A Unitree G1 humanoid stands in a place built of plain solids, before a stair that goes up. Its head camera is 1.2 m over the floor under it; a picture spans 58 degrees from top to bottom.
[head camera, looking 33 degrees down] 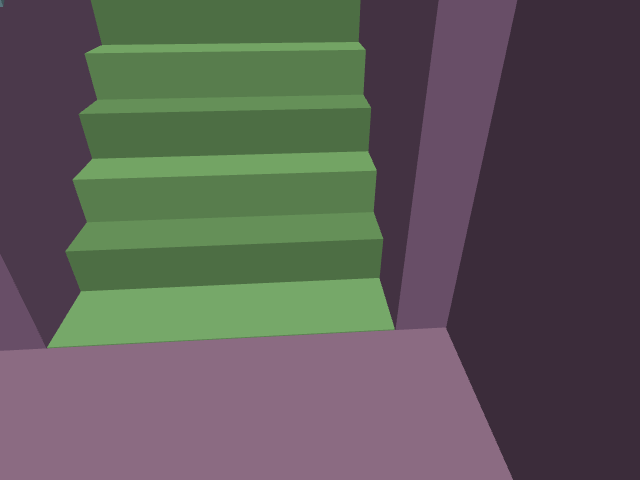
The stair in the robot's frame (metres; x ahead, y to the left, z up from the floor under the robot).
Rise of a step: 0.21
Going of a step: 0.23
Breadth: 1.30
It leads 4 degrees to the left of straight ahead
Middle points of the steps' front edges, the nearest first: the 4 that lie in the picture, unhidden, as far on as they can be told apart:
1.49 0.38 0.21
1.72 0.40 0.42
1.95 0.41 0.63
2.18 0.43 0.84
